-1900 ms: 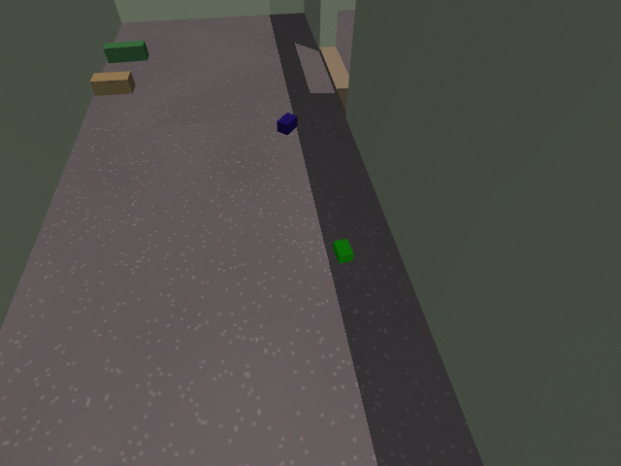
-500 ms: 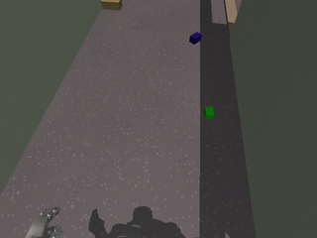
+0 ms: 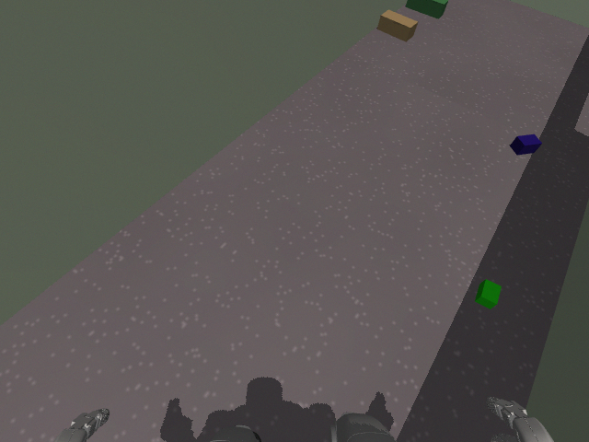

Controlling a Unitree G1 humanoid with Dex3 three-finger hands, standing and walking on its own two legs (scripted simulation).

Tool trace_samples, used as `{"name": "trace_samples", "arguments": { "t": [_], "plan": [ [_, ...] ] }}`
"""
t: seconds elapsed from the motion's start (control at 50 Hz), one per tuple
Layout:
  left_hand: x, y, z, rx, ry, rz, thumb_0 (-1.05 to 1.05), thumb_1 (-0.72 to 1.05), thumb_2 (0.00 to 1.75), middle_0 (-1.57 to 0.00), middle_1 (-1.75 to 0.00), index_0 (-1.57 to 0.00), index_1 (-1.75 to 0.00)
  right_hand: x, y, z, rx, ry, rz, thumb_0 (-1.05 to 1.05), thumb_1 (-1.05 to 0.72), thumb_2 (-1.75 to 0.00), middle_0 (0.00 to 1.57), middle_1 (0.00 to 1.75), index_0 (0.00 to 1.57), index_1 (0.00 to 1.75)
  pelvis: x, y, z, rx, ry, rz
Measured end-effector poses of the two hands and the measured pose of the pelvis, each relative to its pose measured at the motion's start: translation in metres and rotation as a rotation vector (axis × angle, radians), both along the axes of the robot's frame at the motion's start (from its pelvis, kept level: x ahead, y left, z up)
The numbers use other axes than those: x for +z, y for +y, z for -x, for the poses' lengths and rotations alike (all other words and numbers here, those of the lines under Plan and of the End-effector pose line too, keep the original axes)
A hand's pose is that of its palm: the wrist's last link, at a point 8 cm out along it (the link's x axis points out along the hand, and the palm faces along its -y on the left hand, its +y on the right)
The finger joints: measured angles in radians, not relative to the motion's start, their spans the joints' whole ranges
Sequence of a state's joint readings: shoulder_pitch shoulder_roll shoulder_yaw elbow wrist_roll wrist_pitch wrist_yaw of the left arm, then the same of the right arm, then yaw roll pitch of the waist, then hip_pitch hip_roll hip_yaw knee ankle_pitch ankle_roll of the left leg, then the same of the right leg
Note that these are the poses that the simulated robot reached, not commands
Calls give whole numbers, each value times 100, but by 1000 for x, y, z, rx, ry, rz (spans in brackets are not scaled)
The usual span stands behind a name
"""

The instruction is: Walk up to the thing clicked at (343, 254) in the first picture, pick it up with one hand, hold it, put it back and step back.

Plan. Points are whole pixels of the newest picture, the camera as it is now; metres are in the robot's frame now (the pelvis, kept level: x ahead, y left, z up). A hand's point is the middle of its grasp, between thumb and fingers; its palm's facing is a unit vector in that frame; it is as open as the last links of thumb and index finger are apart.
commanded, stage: walk up
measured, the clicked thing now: (488, 293) +0.63 -0.77 -0.74
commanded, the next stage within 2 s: none
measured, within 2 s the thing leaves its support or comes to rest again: neither
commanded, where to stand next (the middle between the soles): +0.05 +0.01 m, yaw +59 degrees
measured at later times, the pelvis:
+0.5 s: pelvis -0.01 -0.04 +0.00, yaw +26 degrees
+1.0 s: pelvis +0.00 -0.04 -0.02, yaw +45 degrees
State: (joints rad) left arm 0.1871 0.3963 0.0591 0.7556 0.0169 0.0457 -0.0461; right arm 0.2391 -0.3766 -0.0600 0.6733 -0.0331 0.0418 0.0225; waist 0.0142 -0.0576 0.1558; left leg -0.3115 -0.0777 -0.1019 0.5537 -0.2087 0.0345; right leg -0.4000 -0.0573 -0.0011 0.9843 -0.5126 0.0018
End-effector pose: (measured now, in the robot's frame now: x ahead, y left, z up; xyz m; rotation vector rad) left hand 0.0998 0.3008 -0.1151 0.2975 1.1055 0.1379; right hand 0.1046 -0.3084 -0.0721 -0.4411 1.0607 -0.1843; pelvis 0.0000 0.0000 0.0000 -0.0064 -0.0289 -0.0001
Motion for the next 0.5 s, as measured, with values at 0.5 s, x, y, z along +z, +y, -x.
{"name": "trace_samples", "arguments": {
  "t": [0.5],
  "plan": [
    [42, -18, 190, 443, 3, -171, 1, 90, 89, -21, -30, -20, -30, -29, 22, -114, 457, 69, -58, 1, -90, -90, 20, 30, 21, 30, -4, -42, 11, 460, 8, -30]
  ]
}}
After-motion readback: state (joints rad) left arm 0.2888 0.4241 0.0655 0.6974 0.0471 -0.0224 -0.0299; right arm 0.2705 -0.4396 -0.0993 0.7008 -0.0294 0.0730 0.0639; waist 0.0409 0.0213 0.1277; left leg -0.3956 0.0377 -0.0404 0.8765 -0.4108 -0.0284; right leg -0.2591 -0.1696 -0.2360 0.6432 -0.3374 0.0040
